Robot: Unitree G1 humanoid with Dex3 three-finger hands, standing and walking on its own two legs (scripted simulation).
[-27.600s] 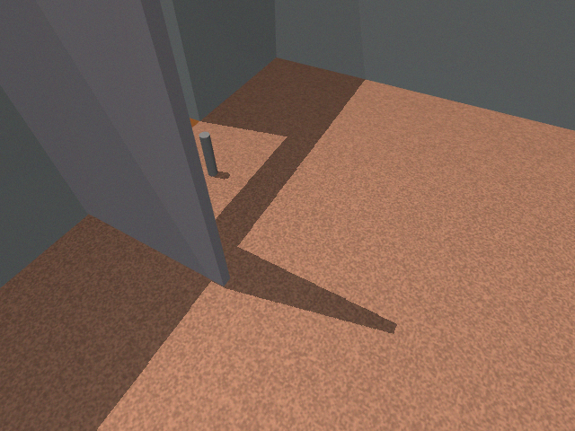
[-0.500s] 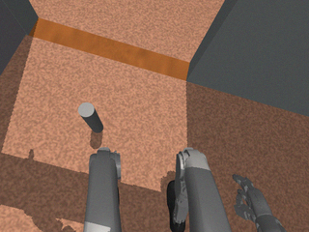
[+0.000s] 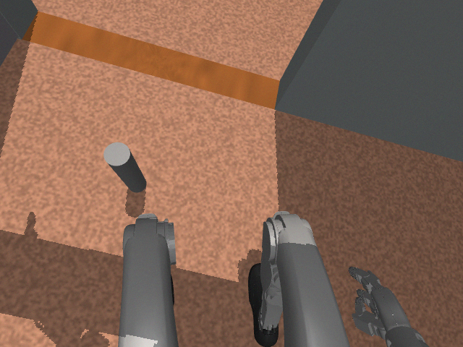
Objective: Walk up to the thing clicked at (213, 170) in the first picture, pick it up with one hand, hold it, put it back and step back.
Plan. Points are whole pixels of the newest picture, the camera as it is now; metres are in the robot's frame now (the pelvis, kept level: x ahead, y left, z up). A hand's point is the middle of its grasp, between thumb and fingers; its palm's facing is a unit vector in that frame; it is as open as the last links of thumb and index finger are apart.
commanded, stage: approach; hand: left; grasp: from the side
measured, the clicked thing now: (128, 171) +0.45 +0.23 -0.29
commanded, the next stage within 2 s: close in in 0.62 s
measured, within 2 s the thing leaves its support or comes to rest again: neither
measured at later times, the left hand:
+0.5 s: hand (13, 165) +0.40 +0.38 -0.11, palm faces +0.18 -0.98 +0.03, open 17.6 cm
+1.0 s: hand (101, 181) +0.42 +0.28 -0.25, palm faces +0.10 -0.99 +0.05, open 17.6 cm
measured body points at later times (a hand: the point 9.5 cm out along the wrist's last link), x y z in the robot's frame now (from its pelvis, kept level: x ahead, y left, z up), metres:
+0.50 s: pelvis +0.00 +0.00 -0.07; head +0.22 +0.10 +0.31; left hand +0.39 +0.43 -0.11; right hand +0.16 -0.27 -0.14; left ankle +0.09 +0.14 -0.38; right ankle +0.09 -0.13 -0.38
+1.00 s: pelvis -0.01 +0.01 -0.13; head +0.21 +0.14 +0.24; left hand +0.41 +0.33 -0.25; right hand +0.14 -0.26 -0.18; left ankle +0.09 +0.14 -0.38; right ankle +0.09 -0.13 -0.38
